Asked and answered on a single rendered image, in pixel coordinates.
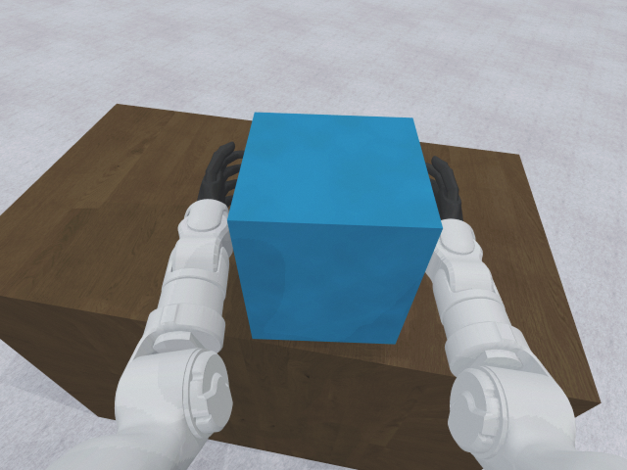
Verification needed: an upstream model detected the right robot hand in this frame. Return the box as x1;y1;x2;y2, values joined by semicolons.
425;156;463;221

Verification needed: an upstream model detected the left robot forearm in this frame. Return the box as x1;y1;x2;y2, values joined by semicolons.
115;199;233;426

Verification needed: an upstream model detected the pedestal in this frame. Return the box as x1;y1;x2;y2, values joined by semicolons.
0;104;601;470

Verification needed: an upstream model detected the carton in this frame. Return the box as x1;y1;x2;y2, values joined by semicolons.
227;113;443;345

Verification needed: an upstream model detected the robot left upper arm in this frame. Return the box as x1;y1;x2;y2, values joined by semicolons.
45;348;233;470

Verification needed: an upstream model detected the right robot forearm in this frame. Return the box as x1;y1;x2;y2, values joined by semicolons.
425;219;576;440

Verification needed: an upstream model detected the left robot hand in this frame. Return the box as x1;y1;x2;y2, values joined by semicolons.
197;142;245;207

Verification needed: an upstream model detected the robot right upper arm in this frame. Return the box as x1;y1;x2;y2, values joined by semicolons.
448;365;627;470

